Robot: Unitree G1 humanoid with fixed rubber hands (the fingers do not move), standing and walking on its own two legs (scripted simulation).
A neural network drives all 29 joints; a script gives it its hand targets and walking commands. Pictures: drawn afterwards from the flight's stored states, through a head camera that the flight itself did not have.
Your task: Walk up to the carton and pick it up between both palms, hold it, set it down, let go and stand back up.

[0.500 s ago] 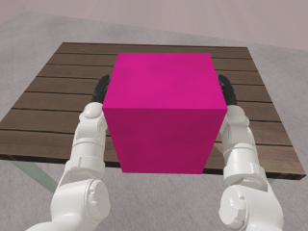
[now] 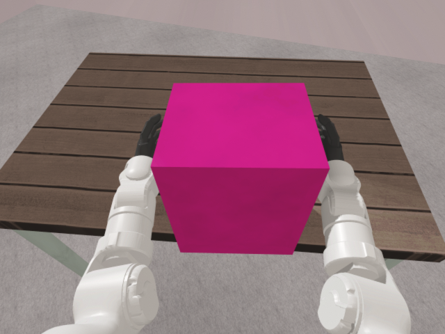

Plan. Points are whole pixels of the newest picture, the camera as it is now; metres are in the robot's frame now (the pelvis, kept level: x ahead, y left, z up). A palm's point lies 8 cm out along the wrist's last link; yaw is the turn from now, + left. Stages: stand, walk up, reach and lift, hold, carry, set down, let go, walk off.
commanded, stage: set down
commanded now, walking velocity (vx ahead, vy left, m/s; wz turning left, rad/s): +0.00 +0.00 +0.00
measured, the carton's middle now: (237, 174) +0.42 -0.03 +0.04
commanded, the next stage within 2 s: none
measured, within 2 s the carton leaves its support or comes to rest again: rests again in 0.34 s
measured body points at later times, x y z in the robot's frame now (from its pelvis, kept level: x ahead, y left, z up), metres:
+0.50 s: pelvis -0.01 +0.00 +0.00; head +0.05 -0.01 +0.45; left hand +0.44 +0.14 +0.08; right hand +0.41 -0.20 +0.08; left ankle -0.02 +0.11 -0.75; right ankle -0.05 -0.12 -0.75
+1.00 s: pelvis -0.01 +0.00 +0.00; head +0.05 -0.01 +0.44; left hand +0.44 +0.14 +0.08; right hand +0.41 -0.20 +0.08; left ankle -0.02 +0.11 -0.75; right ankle -0.05 -0.12 -0.75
